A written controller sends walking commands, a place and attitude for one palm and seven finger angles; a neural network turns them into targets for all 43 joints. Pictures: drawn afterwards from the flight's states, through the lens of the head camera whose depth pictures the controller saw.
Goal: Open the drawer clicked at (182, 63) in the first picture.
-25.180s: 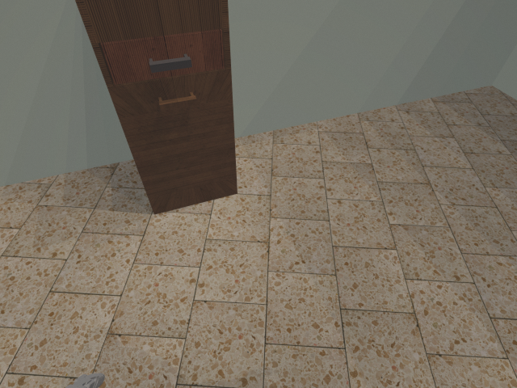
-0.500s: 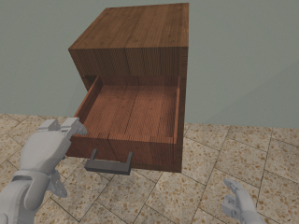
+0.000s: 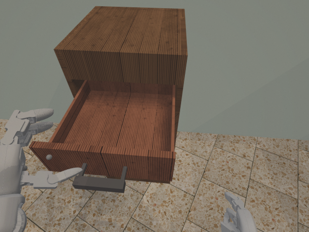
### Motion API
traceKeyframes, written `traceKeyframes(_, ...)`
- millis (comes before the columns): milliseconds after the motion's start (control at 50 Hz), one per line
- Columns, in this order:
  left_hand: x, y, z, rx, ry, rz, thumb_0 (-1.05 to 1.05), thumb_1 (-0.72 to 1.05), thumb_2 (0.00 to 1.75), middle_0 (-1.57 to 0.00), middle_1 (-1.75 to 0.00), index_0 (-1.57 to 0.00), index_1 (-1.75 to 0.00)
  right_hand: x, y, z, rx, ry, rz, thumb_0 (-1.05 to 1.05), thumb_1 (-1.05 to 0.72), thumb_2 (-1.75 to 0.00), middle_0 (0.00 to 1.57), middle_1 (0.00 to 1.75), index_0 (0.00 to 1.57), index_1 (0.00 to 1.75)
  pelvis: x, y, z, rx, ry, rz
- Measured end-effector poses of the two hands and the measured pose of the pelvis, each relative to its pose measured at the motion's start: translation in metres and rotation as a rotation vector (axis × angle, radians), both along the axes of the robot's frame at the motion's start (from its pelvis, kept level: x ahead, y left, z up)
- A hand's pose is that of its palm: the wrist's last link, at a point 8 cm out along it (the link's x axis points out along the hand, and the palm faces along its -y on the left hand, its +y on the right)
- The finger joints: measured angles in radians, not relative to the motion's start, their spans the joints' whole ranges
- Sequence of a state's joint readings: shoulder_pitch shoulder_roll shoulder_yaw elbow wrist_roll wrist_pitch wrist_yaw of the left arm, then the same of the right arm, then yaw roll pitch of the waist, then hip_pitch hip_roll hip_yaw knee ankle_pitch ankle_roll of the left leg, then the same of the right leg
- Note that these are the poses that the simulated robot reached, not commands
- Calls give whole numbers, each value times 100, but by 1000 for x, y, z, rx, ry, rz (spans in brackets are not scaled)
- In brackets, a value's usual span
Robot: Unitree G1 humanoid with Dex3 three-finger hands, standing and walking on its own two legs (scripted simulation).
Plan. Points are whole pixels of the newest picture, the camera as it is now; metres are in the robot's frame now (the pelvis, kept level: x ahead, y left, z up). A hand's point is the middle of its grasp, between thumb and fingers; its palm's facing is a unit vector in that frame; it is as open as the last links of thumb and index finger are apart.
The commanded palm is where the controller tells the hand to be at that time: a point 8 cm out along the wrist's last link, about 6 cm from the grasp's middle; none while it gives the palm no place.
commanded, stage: draw the hand back to the body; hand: left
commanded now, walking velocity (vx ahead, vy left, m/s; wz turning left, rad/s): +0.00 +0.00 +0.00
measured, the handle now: (102, 176) +0.25 +0.18 -0.01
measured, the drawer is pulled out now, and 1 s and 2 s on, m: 0.30 0.30 0.30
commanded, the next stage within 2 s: step back with the hand held close in 0.62 s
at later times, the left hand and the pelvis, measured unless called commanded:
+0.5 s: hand (43, 166) +0.18 +0.24 +0.16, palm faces +0.42 -0.80 -0.43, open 8.1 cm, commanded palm +0.13 +0.28 +0.18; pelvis +0.01 +0.00 +0.00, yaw +1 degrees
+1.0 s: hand (45, 171) +0.18 +0.23 +0.16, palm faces +0.28 -0.81 -0.52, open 7.4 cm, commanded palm +0.11 +0.28 +0.18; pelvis -0.02 +0.00 +0.00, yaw +0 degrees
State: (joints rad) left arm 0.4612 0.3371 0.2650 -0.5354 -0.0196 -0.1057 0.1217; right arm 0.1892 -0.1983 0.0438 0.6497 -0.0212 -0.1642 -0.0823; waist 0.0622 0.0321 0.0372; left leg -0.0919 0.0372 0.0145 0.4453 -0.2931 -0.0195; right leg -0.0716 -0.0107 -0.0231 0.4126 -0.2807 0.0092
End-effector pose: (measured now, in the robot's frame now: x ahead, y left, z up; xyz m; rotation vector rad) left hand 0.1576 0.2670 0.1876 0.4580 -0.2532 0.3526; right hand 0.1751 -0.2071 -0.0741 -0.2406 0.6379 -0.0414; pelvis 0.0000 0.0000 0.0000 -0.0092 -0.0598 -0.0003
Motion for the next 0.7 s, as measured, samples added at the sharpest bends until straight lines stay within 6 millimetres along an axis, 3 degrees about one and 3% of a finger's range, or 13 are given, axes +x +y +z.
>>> traceKeyframes(200, 1, 3, -11, 9, 105, 17, -1, 21, 61, -26, -74, -26, -74, 13, -9, -3, 11, 13, -34, 1, -90, -90, 20, 30, 20, 30, 8, 1, 0, 1, 35, -4)
traceKeyframes(420, -12, 8, -6, 27, 103, 82, 0, 59, 77, -24, -49, -23, -49, 29, -1, -2, 42, -17, -13, 1, -90, -90, 20, 30, 20, 30, 9, -2, -1, 1, 35, 9)
traceKeyframes(560, -16, 4, -10, 1, 106, 85, 1, 79, 86, -22, -36, -21, -36, 27, 1, -1, 49, -23, 1, 1, -90, -90, 20, 30, 20, 30, 5, -6, -1, 3, 28, 12)
traceKeyframes(700, -21, 0, -9, 6, 97, 77, 1, 86, 89, -22, -31, -21, -31, 18, -5, -2, 44, -16, -8, 1, -90, -90, 20, 30, 20, 30, 0, -9, -1, 3, 21, 14)
